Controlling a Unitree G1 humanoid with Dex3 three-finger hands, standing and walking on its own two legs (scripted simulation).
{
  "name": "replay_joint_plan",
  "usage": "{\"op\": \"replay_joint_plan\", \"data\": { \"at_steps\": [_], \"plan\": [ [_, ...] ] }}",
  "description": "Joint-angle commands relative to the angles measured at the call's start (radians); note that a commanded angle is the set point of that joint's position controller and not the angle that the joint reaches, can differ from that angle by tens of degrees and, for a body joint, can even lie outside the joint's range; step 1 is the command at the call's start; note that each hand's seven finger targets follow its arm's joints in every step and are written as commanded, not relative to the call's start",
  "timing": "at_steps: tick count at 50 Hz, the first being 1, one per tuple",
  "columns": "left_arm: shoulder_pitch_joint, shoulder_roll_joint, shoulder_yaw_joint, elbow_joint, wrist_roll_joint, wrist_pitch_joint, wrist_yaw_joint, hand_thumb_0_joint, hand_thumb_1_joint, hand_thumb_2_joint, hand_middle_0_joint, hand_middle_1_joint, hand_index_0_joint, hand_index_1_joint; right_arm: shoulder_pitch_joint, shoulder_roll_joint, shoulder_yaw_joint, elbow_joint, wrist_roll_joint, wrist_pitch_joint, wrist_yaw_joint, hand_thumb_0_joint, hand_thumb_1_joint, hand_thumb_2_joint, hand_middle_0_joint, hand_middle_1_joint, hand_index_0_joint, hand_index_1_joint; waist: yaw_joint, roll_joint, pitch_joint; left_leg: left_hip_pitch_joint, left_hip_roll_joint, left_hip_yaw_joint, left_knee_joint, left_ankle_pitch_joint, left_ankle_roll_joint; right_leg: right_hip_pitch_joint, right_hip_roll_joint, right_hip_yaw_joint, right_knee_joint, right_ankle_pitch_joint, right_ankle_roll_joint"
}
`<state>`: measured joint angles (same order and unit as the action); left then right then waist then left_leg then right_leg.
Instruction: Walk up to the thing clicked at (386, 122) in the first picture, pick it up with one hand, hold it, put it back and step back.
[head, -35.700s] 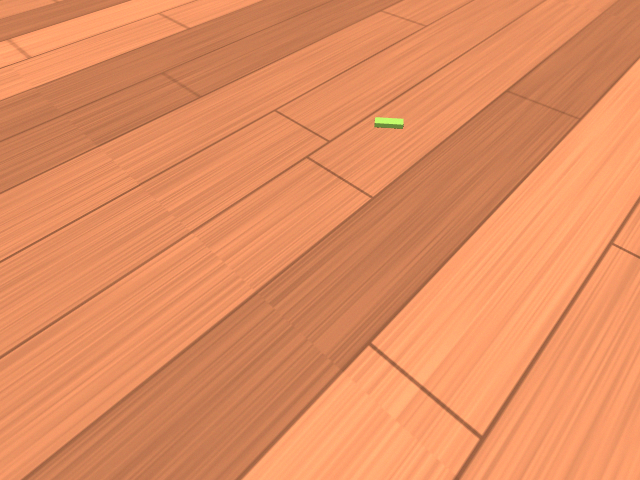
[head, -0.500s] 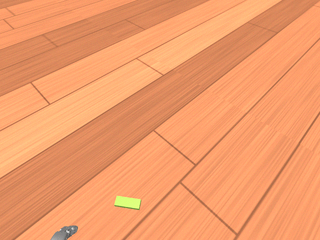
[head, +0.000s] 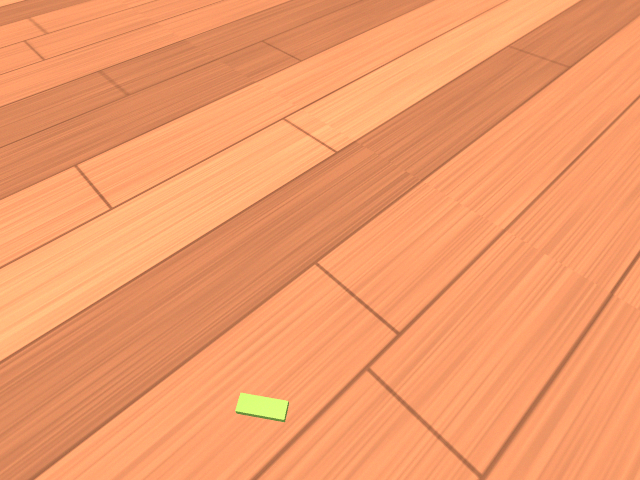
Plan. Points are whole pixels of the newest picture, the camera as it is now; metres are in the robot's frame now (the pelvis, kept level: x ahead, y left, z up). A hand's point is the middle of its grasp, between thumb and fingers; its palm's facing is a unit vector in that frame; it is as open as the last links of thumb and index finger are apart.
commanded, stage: walk up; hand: left
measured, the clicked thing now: (262, 407) +0.42 +0.23 -0.77
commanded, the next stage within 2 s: stand in 0.16 s
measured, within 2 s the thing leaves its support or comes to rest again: neither
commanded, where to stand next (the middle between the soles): +0.08 +0.00 m, yaw +0 degrees
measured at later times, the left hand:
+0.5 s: hand out of the picture +0.10 +0.26 -0.16, palm faces +0.00 -0.94 -0.34, open 7.4 cm
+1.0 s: hand out of the picture +0.10 +0.25 -0.15, palm faces +0.01 -0.94 -0.34, open 7.4 cm
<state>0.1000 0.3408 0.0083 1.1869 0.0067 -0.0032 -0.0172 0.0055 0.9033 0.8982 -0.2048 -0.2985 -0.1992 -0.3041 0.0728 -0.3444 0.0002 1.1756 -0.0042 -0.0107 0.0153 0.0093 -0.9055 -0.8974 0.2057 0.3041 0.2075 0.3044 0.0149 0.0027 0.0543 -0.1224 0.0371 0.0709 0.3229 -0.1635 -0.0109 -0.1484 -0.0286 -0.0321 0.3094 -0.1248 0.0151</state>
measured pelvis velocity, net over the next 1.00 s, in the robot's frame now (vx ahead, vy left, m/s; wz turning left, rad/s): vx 0.03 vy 0.00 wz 0.02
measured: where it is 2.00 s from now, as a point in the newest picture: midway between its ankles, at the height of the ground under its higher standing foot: outside the picture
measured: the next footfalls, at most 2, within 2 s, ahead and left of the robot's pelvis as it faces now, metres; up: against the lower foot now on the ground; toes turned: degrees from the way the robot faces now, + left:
none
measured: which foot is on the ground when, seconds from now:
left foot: down 0.00-1.00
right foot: down 0.00-1.00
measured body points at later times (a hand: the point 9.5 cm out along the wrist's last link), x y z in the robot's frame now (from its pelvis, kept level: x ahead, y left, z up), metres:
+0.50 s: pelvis +0.02 +0.00 +0.00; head +0.03 +0.00 +0.45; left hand +0.10 +0.30 -0.13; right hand +0.10 -0.30 -0.13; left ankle +0.01 +0.12 -0.75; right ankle +0.03 -0.13 -0.75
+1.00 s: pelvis +0.03 +0.00 +0.00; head +0.03 +0.00 +0.45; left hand +0.10 +0.30 -0.13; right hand +0.12 -0.30 -0.13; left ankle +0.01 +0.12 -0.75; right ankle +0.03 -0.13 -0.75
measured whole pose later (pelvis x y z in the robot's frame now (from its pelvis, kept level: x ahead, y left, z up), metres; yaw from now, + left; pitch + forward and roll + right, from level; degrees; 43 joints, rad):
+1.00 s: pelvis +0.03 +0.00 +0.00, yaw +1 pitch -2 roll +0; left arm 0.09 0.35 0.00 1.15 0.01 -0.01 0.00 0.00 0.90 0.90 -0.21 -0.30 -0.20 -0.30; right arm 0.09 -0.35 0.00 1.15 -0.01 -0.01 0.01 0.01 -0.91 -0.90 0.21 0.30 0.21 0.30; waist 0.00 0.01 0.03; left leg -0.07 0.03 0.05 0.29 -0.19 -0.02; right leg -0.09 -0.03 -0.06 0.30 -0.16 0.01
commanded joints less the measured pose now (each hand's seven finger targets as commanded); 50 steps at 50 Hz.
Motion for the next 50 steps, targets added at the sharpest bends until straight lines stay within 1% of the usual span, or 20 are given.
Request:
{"op": "replay_joint_plan", "data": {
  "at_steps": [1, 3, 5, 7, 8, 9, 10, 14, 15, 16, 18, 24, 26, 32, 34, 39, 40, 43, 44, 50],
  "plan": [
    [-0.058, 0.206, 0.037, -0.066, -0.003, -0.024, 0.015, 0.000, 0.900, 0.900, -0.200, -0.300, -0.200, -0.300, -0.047, -0.216, -0.039, -0.056, 0.001, -0.023, -0.016, 0.000, -0.900, -0.900, 0.200, 0.300, 0.200, 0.300, -0.014, -0.015, -0.084, 0.019, 0.108, -0.112, -0.067, 0.023, 0.025, 0.001, -0.109, 0.108, -0.063, 0.038, -0.024],
    [-0.059, 0.206, 0.037, -0.068, -0.001, -0.024, 0.016, 0.000, 0.900, 0.900, -0.200, -0.300, -0.200, -0.300, -0.047, -0.218, -0.042, -0.057, -0.001, -0.024, -0.016, 0.000, -0.900, -0.900, 0.200, 0.300, 0.200, 0.300, -0.017, -0.013, -0.098, 0.020, 0.112, -0.110, -0.064, 0.041, 0.028, 0.019, -0.112, 0.104, -0.056, 0.064, -0.026],
    [-0.049, 0.205, 0.036, -0.069, -0.002, -0.024, 0.016, 0.000, 0.900, 0.900, -0.200, -0.300, -0.200, -0.300, -0.055, -0.215, -0.040, -0.061, 0.002, -0.023, -0.016, 0.000, -0.900, -0.900, 0.200, 0.300, 0.200, 0.300, -0.010, -0.009, -0.095, 0.027, 0.112, -0.107, -0.065, 0.051, 0.028, 0.015, -0.113, 0.103, -0.053, 0.081, -0.022],
    [-0.056, 0.205, 0.038, -0.071, -0.002, -0.022, 0.017, 0.000, 0.900, 0.900, -0.200, -0.300, -0.200, -0.300, -0.043, -0.213, -0.043, -0.060, 0.001, -0.023, -0.017, 0.000, -0.900, -0.900, 0.200, 0.300, 0.200, 0.300, -0.016, -0.010, -0.096, 0.025, 0.113, -0.109, -0.069, 0.063, 0.025, 0.025, -0.115, 0.100, -0.046, 0.085, -0.024],
    [-0.048, 0.217, 0.036, -0.074, 0.005, -0.025, 0.021, 0.000, 0.900, 0.900, -0.200, -0.300, -0.200, -0.300, -0.038, -0.214, -0.041, -0.067, -0.010, -0.020, -0.018, 0.000, -0.900, -0.900, 0.200, 0.300, 0.200, 0.300, -0.022, 0.003, -0.112, 0.014, 0.114, -0.107, -0.074, 0.029, 0.022, 0.036, -0.116, 0.095, -0.053, 0.037, -0.021],
    [-0.052, 0.219, 0.036, -0.072, 0.003, -0.026, 0.023, 0.000, 0.900, 0.900, -0.200, -0.300, -0.200, -0.300, -0.044, -0.211, -0.041, -0.065, -0.011, -0.020, -0.017, 0.000, -0.900, -0.900, 0.200, 0.300, 0.200, 0.300, -0.017, 0.008, -0.087, 0.000, 0.111, -0.113, -0.082, 0.021, 0.021, 0.032, -0.115, 0.099, -0.056, 0.018, -0.021],
    [-0.043, 0.214, 0.034, -0.073, 0.005, -0.027, 0.022, 0.000, 0.900, 0.900, -0.200, -0.300, -0.200, -0.300, -0.051, -0.212, -0.042, -0.069, -0.009, -0.019, -0.016, 0.000, -0.900, -0.900, 0.200, 0.300, 0.200, 0.300, -0.015, 0.006, -0.089, 0.011, 0.113, -0.115, -0.082, 0.020, 0.021, 0.021, -0.112, 0.094, -0.054, 0.000, -0.021],
    [-0.047, 0.217, 0.034, -0.079, 0.004, -0.028, 0.022, 0.000, 0.900, 0.900, -0.200, -0.300, -0.200, -0.300, -0.036, -0.210, -0.038, -0.073, -0.008, -0.021, -0.016, 0.000, -0.900, -0.900, 0.200, 0.300, 0.200, 0.300, -0.019, 0.001, -0.064, -0.013, 0.109, -0.118, -0.086, 0.008, 0.019, 0.018, -0.118, 0.098, -0.057, 0.003, -0.023],
    [-0.048, 0.218, 0.035, -0.082, 0.005, -0.028, 0.022, 0.000, 0.900, 0.900, -0.200, -0.300, -0.200, -0.300, -0.034, -0.218, -0.041, -0.075, -0.010, -0.023, -0.017, 0.000, -0.900, -0.900, 0.200, 0.300, 0.200, 0.300, -0.019, 0.006, -0.083, -0.003, 0.114, -0.116, -0.082, 0.023, 0.021, 0.032, -0.123, 0.099, -0.050, 0.022, -0.026],
    [-0.049, 0.215, 0.033, -0.086, 0.003, -0.028, 0.022, 0.000, 0.900, 0.900, -0.200, -0.300, -0.200, -0.300, -0.036, -0.214, -0.038, -0.076, -0.009, -0.024, -0.016, 0.000, -0.900, -0.900, 0.200, 0.300, 0.200, 0.300, -0.016, 0.014, -0.080, -0.006, 0.115, -0.119, -0.084, 0.055, 0.019, 0.033, -0.121, 0.094, -0.047, 0.037, -0.025],
    [-0.053, 0.217, 0.035, -0.087, 0.003, -0.030, 0.024, 0.000, 0.900, 0.900, -0.200, -0.300, -0.200, -0.300, -0.035, -0.217, -0.041, -0.078, -0.009, -0.025, -0.017, 0.000, -0.900, -0.900, 0.200, 0.300, 0.200, 0.300, -0.017, 0.001, -0.090, 0.004, 0.116, -0.118, -0.074, 0.082, 0.020, 0.046, -0.123, 0.092, -0.045, 0.052, -0.026],
    [-0.057, 0.215, 0.035, -0.090, 0.002, -0.030, 0.023, 0.000, 0.900, 0.900, -0.200, -0.300, -0.200, -0.300, -0.030, -0.223, -0.039, -0.079, -0.005, -0.028, -0.020, 0.000, -0.900, -0.900, 0.200, 0.300, 0.200, 0.300, -0.018, 0.007, -0.103, 0.025, 0.118, -0.115, -0.062, 0.181, 0.019, 0.080, -0.129, 0.082, -0.037, 0.156, -0.024],
    [-0.055, 0.218, 0.035, -0.090, 0.000, -0.029, 0.023, 0.000, 0.900, 0.900, -0.200, -0.300, -0.200, -0.300, -0.021, -0.220, -0.038, -0.077, -0.004, -0.027, -0.021, 0.000, -0.900, -0.900, 0.200, 0.300, 0.200, 0.300, -0.018, -0.001, -0.103, 0.030, 0.120, -0.115, -0.070, 0.172, 0.016, 0.078, -0.126, 0.079, -0.036, 0.132, -0.024],
    [-0.060, 0.219, 0.035, -0.093, 0.002, -0.027, 0.025, 0.000, 0.900, 0.900, -0.200, -0.300, -0.200, -0.300, -0.033, -0.221, -0.037, -0.081, -0.005, -0.025, -0.023, 0.000, -0.900, -0.900, 0.200, 0.300, 0.200, 0.300, -0.017, -0.002, -0.099, 0.042, 0.122, -0.114, -0.064, 0.200, 0.016, 0.074, -0.127, 0.072, -0.037, 0.156, -0.023],
    [-0.059, 0.221, 0.036, -0.092, 0.004, -0.026, 0.024, 0.000, 0.900, 0.900, -0.200, -0.300, -0.200, -0.300, -0.025, -0.224, -0.038, -0.080, -0.006, -0.023, -0.024, 0.000, -0.900, -0.900, 0.200, 0.300, 0.200, 0.300, -0.021, 0.000, -0.103, 0.042, 0.122, -0.108, -0.063, 0.179, 0.018, 0.083, -0.131, 0.076, -0.040, 0.149, -0.027],
    [-0.057, 0.222, 0.033, -0.093, 0.001, -0.030, 0.026, 0.000, 0.900, 0.900, -0.200, -0.300, -0.200, -0.300, -0.030, -0.220, -0.036, -0.083, -0.004, -0.022, -0.022, 0.000, -0.900, -0.900, 0.200, 0.300, 0.200, 0.300, -0.019, -0.012, -0.094, 0.048, 0.122, -0.114, -0.065, 0.170, 0.017, 0.071, -0.128, 0.074, -0.049, 0.127, -0.022],
    [-0.059, 0.221, 0.033, -0.095, 0.003, -0.030, 0.026, 0.000, 0.900, 0.900, -0.200, -0.300, -0.200, -0.300, -0.028, -0.220, -0.035, -0.086, -0.005, -0.021, -0.022, 0.000, -0.900, -0.900, 0.200, 0.300, 0.200, 0.300, -0.022, -0.007, -0.098, 0.042, 0.120, -0.108, -0.060, 0.173, 0.021, 0.078, -0.132, 0.077, -0.053, 0.149, -0.023],
    [-0.055, 0.227, 0.033, -0.095, 0.003, -0.031, 0.026, 0.000, 0.900, 0.900, -0.200, -0.300, -0.200, -0.300, -0.033, -0.216, -0.035, -0.088, -0.004, -0.022, -0.022, 0.000, -0.900, -0.900, 0.200, 0.300, 0.200, 0.300, -0.021, -0.001, -0.105, 0.055, 0.123, -0.114, -0.066, 0.184, 0.018, 0.076, -0.129, 0.070, -0.042, 0.155, -0.024],
    [-0.061, 0.224, 0.033, -0.096, 0.002, -0.031, 0.026, 0.000, 0.900, 0.900, -0.200, -0.300, -0.200, -0.300, -0.024, -0.219, -0.033, -0.086, -0.004, -0.022, -0.022, 0.000, -0.900, -0.900, 0.200, 0.300, 0.200, 0.300, -0.022, 0.001, -0.096, 0.044, 0.118, -0.107, -0.064, 0.174, 0.019, 0.079, -0.133, 0.079, -0.052, 0.158, -0.023],
    [-0.051, 0.227, 0.032, -0.096, 0.002, -0.030, 0.026, 0.000, 0.900, 0.900, -0.200, -0.300, -0.200, -0.300, -0.026, -0.218, -0.034, -0.086, -0.005, -0.021, -0.022, 0.000, -0.900, -0.900, 0.200, 0.300, 0.200, 0.300, -0.019, 0.007, -0.090, 0.035, 0.118, -0.110, -0.069, 0.148, 0.019, 0.080, -0.130, 0.077, -0.053, 0.125, -0.026]
  ]
}}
